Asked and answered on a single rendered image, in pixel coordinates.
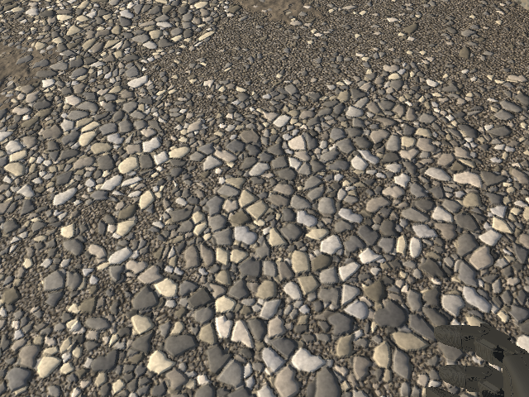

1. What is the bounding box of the robot right hand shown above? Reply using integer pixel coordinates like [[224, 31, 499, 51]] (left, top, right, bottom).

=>
[[426, 323, 529, 397]]

